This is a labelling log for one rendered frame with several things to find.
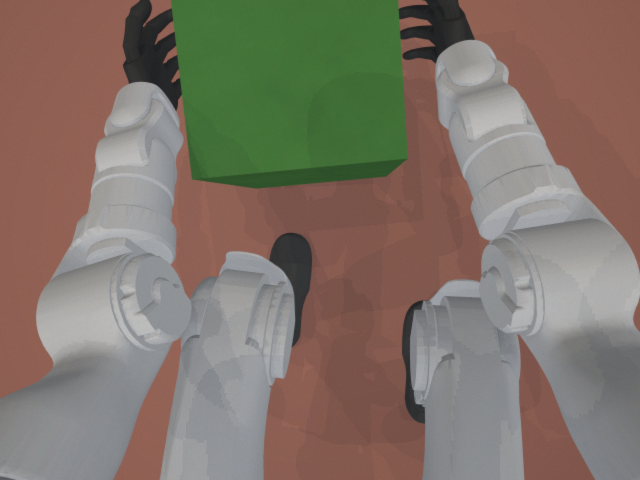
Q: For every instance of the left robot upper arm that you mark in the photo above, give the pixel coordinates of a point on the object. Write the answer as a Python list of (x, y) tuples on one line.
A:
[(108, 328)]

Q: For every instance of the right robot forearm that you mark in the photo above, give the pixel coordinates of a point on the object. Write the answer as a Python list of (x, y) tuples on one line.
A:
[(513, 178)]

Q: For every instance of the robot right hand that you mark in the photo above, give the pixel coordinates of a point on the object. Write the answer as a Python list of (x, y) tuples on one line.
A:
[(448, 26)]

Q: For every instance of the robot left thigh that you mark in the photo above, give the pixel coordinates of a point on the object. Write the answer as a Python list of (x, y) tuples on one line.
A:
[(218, 417)]

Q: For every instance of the carton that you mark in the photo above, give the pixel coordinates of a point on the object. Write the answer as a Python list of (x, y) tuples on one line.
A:
[(290, 92)]

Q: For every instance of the right robot upper arm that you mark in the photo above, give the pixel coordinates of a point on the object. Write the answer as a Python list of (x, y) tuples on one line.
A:
[(570, 291)]

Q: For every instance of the robot left hand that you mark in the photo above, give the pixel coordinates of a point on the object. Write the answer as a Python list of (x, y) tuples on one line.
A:
[(144, 58)]

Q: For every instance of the robot left shin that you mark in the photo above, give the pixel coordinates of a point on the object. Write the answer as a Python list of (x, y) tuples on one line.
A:
[(235, 260)]

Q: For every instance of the left robot forearm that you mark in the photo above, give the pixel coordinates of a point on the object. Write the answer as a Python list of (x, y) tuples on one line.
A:
[(132, 193)]

